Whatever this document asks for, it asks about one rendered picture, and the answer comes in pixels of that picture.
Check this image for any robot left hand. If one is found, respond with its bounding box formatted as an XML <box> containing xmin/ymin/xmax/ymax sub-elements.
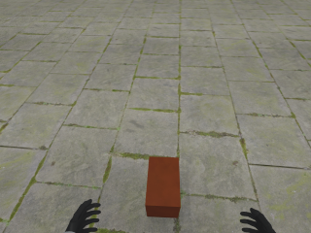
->
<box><xmin>65</xmin><ymin>199</ymin><xmax>101</xmax><ymax>233</ymax></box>

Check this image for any carton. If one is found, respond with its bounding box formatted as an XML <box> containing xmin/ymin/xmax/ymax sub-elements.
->
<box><xmin>145</xmin><ymin>156</ymin><xmax>181</xmax><ymax>218</ymax></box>

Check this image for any robot right hand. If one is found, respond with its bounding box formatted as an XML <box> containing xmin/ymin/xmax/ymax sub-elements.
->
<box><xmin>240</xmin><ymin>208</ymin><xmax>276</xmax><ymax>233</ymax></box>

